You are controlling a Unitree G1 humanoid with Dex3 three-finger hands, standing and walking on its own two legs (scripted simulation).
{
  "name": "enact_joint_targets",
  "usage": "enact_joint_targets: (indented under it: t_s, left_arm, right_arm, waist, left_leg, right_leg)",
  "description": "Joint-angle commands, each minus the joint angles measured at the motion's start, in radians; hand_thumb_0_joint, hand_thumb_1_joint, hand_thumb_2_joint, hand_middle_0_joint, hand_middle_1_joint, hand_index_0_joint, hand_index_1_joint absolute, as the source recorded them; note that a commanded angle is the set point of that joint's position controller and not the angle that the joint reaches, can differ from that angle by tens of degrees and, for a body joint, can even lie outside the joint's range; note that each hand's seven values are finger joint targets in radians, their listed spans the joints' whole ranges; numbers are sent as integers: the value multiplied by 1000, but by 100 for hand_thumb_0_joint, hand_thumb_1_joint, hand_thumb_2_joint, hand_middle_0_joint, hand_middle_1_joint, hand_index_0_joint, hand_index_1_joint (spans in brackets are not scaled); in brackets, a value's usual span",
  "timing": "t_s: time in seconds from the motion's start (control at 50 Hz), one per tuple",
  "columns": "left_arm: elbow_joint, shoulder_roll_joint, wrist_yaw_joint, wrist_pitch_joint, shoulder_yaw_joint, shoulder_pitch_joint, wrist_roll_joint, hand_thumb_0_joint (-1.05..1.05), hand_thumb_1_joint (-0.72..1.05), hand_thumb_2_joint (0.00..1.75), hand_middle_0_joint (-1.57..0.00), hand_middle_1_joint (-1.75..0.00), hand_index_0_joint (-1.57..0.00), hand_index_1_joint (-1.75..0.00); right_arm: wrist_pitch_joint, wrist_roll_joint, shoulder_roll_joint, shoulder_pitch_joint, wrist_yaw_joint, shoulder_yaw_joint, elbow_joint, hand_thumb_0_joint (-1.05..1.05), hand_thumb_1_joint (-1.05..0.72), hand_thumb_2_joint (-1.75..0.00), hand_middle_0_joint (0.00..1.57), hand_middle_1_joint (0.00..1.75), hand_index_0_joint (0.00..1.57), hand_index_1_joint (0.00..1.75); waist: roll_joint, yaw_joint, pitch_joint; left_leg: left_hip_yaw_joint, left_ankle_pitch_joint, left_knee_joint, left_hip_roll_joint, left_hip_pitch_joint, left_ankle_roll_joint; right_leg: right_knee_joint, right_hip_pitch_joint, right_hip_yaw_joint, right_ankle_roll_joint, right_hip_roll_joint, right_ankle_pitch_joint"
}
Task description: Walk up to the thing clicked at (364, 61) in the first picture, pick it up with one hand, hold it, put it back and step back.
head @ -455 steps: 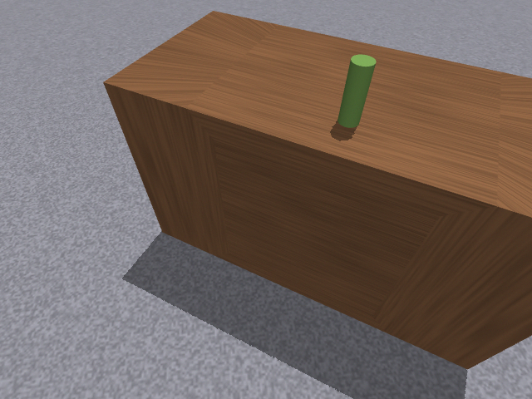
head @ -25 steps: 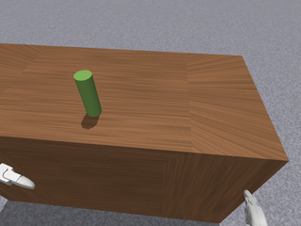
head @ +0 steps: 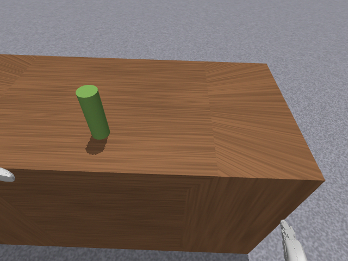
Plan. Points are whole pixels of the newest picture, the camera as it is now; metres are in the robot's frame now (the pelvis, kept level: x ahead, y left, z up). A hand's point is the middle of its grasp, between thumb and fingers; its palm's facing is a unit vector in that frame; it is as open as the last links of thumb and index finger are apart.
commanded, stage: go down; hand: left
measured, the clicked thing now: (94, 114) +0.50 +0.23 +0.06
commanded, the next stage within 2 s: none
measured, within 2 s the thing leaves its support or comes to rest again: neither
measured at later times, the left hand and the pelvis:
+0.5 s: hand out of the picture +0.35 +0.38 +0.16, palm faces +0.20 -0.98 +0.01, open 17.5 cm; pelvis +0.00 +0.00 +0.00, yaw +1 degrees
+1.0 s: hand out of the picture +0.38 +0.40 +0.16, palm faces +0.22 -0.98 +0.01, open 17.5 cm; pelvis +0.01 +0.01 -0.01, yaw +0 degrees
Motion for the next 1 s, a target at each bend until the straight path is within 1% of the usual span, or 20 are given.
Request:
enact_joint_targets:
  t_s: [0.0, 0.06, 0.08, 0.12, 0.14, 0.16, 0.2, 0.22, 0.3, 0.36, 0.4, 0.48, 0.6, 0.64, 0.66, 0.68, 0.76, 0.78, 0.82, 0.98]
  left_arm:
    - [-206, 378, -4, -51, 74, -330, -29, 0, -52, 7, -4, -3, -4, -4]
    - [-207, 393, -12, -54, 75, -387, -37, 0, -54, 7, -5, -4, -4, -5]
    - [-181, 415, -16, -52, 86, -398, -39, 0, -55, 8, -5, -4, -4, -5]
    - [-147, 437, -33, -45, 86, -438, -41, 0, -54, 8, -4, -4, -4, -5]
    - [-130, 461, -38, -42, 90, -463, -41, 0, -55, 7, -4, -4, -4, -5]
    - [-97, 434, -46, -39, 62, -476, -38, 0, -54, 8, -4, -4, -4, -5]
    - [-72, 490, -50, -41, 84, -499, -32, 0, -55, 9, -4, -5, -4, -6]
    - [-48, 496, -52, -41, 80, -516, -28, 0, -52, 9, -4, -5, -3, -5]
    - [49, 504, -65, -44, 64, -522, -16, 0, -54, 9, -4, -5, -4, -6]
    - [90, 575, -74, -51, 96, -546, -11, 0, -55, 9, -4, -5, -4, -6]
    - [99, 560, -87, -60, 68, -571, -8, 0, -54, 8, -4, -4, -4, -5]
    - [115, 638, -85, -71, 106, -607, 5, 0, -51, 9, -4, -4, -3, -5]
    - [145, 639, -89, -75, 103, -601, 9, 0, -54, 7, -5, -4, -4, -5]
    - [137, 614, -94, -75, 83, -612, 12, 0, -53, 8, -4, -4, -4, -5]
    - [150, 655, -90, -72, 116, -588, 15, 0, -55, 7, -5, -4, -4, -5]
    - [151, 668, -92, -72, 117, -588, 17, 0, -56, 7, -5, -5, -4, -6]
    - [134, 648, -96, -71, 111, -608, 8, 0, -53, 8, -4, -5, -4, -5]
    - [140, 660, -90, -67, 115, -601, 11, 0, -56, 7, -4, -5, -4, -5]
    - [124, 663, -90, -68, 111, -619, 15, 0, -56, 8, -4, -5, -4, -6]
    - [122, 654, -96, -63, 106, -624, 17, 0, -58, 7, -4, -5, -4, -6]
  right_arm:
    - [-66, -1, -161, -92, -21, -45, -121, 0, 55, -5, 5, 5, 5, 5]
    - [-79, 1, -147, -141, -25, -26, -139, 0, 55, -5, 5, 5, 5, 5]
    - [-78, -1, -180, -105, -34, -59, -90, 0, 55, -5, 5, 5, 5, 5]
    - [-84, -1, -161, -128, -35, -28, -91, 0, 56, -5, 5, 5, 5, 5]
    - [-85, -1, -173, -131, -42, -45, -63, 0, 55, -5, 5, 5, 5, 5]
    - [-85, -2, -136, -137, -42, -15, -61, 0, 55, -5, 5, 5, 5, 5]
    - [-93, -6, -193, -125, -54, -50, -66, 0, 56, -5, 5, 5, 5, 5]
    - [-92, -6, -154, -126, -50, -15, -48, 0, 56, -5, 5, 5, 5, 5]
    - [-97, -8, -143, -107, -51, -4, -59, 0, 56, -5, 5, 5, 5, 5]
    - [-102, -11, -164, -108, -55, -11, -90, 0, 56, -5, 5, 5, 5, 5]
    - [-100, -10, -126, -116, -51, 19, -73, 0, 56, -5, 5, 5, 5, 5]
    - [-107, -15, -169, -143, -56, -2, -101, 0, 56, -5, 5, 5, 5, 5]
    - [-102, -15, -176, -107, -56, -24, -73, 0, 55, -5, 5, 5, 5, 5]
    - [-110, -12, -127, -149, -49, 23, -115, 0, 55, -5, 5, 5, 5, 5]
    - [-105, -13, -144, -118, -55, 3, -95, 0, 55, -5, 5, 5, 5, 5]
    - [-102, -14, -170, -102, -56, -17, -93, 0, 55, -5, 5, 5, 5, 5]
    - [-103, -11, -156, -116, -49, -4, -102, 0, 55, -5, 5, 5, 5, 5]
    - [-106, -11, -191, -125, -54, -34, -123, 0, 54, -5, 5, 5, 5, 5]
    - [-102, -11, -177, -99, -52, -22, -107, 0, 55, -5, 5, 5, 5, 5]
    - [-104, -12, -162, -83, -46, -15, -101, 0, 54, -5, 5, 5, 5, 5]
  waist:
    - [159, 9, -192]
    - [140, 6, -204]
    - [145, -7, -200]
    - [141, -8, -194]
    - [136, -13, -196]
    - [118, -23, -197]
    - [111, -30, -206]
    - [122, -19, -206]
    - [115, -25, -210]
    - [110, -27, -269]
    - [132, -26, -258]
    - [163, -23, -299]
    - [180, -39, -320]
    - [166, -32, -337]
    - [174, -30, -346]
    - [169, -38, -352]
    - [187, -33, -343]
    - [169, -40, -348]
    - [182, -43, -340]
    - [203, -41, -356]
  left_leg:
    - [-23, 277, -64, 15, 157, -11]
    - [-26, 263, -62, 15, 158, -8]
    - [-28, 260, -61, 16, 159, -9]
    - [-28, 239, -62, 12, 148, -6]
    - [-22, 240, -54, 7, 147, 0]
    - [-13, 237, -43, -3, 146, 8]
    - [-17, 223, -42, -4, 147, 9]
    - [-18, 221, -38, -5, 134, 8]
    - [-20, 196, -33, -5, 116, 6]
    - [-15, 261, -5, -10, 116, 12]
    - [-12, 275, 4, -14, 112, 14]
    - [-24, 287, 14, -3, 119, 5]
    - [-31, 362, 44, 9, 130, -1]
    - [-28, 373, 56, 6, 122, 5]
    - [-24, 378, 63, 2, 114, 7]
    - [-30, 386, 61, 8, 115, 4]
    - [-36, 385, 65, 14, 114, -2]
    - [-35, 381, 66, 14, 110, 0]
    - [-33, 360, 68, 12, 108, 0]
    - [-41, 469, 98, 21, 132, -4]
  right_leg:
    - [-43, -5, -35, -39, 26, 212]
    - [-47, -5, -36, -37, 27, 204]
    - [-46, -13, -34, -36, 26, 204]
    - [-51, -11, -33, -35, 24, 196]
    - [-57, -22, -29, -33, 20, 201]
    - [-61, -28, -22, -27, 14, 214]
    - [-57, -33, -25, -27, 17, 205]
    - [-54, -43, -26, -30, 17, 200]
    - [-50, -67, -30, -32, 22, 174]
    - [-41, -45, -22, -25, 16, 231]
    - [-37, -55, -20, -24, 15, 247]
    - [-22, -75, -24, -33, 21, 231]
    - [1, -111, -28, -37, 28, 261]
    - [3, -93, -27, -33, 27, 283]
    - [7, -84, -23, -30, 22, 297]
    - [10, -97, -24, -33, 26, 294]
    - [14, -124, -30, -37, 29, 265]
    - [17, -116, -28, -36, 28, 272]
    - [20, -131, -28, -37, 28, 257]
    - [41, -155, -34, -37, 33, 301]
